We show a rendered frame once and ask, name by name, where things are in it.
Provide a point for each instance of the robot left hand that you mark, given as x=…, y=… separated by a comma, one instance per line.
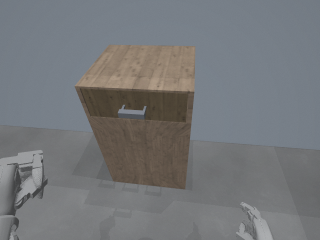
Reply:
x=31, y=173

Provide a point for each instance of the left robot forearm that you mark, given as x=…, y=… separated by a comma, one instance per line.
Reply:
x=8, y=226

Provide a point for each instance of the cabinet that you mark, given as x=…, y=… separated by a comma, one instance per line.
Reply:
x=138, y=151

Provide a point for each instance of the drawer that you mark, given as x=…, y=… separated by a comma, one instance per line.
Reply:
x=161, y=106

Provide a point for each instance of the robot right hand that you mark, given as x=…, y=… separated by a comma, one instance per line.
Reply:
x=258, y=230

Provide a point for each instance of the handle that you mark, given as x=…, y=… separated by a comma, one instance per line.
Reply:
x=132, y=114

